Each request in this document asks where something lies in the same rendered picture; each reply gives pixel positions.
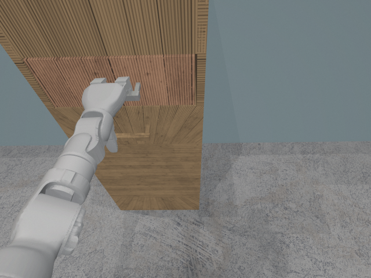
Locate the cabinet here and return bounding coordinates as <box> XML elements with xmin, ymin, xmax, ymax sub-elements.
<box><xmin>0</xmin><ymin>0</ymin><xmax>209</xmax><ymax>210</ymax></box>

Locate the left robot upper arm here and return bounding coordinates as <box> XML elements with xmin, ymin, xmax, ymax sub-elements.
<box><xmin>0</xmin><ymin>193</ymin><xmax>86</xmax><ymax>278</ymax></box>

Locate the robot left forearm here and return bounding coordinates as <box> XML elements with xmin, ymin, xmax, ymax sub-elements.
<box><xmin>10</xmin><ymin>108</ymin><xmax>114</xmax><ymax>243</ymax></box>

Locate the handle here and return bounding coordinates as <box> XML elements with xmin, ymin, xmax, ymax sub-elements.
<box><xmin>115</xmin><ymin>133</ymin><xmax>150</xmax><ymax>141</ymax></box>
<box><xmin>125</xmin><ymin>82</ymin><xmax>141</xmax><ymax>101</ymax></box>

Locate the robot left hand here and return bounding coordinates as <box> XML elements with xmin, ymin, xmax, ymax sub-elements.
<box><xmin>82</xmin><ymin>76</ymin><xmax>133</xmax><ymax>152</ymax></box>

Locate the drawer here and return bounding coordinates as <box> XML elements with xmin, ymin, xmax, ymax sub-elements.
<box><xmin>23</xmin><ymin>54</ymin><xmax>195</xmax><ymax>107</ymax></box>

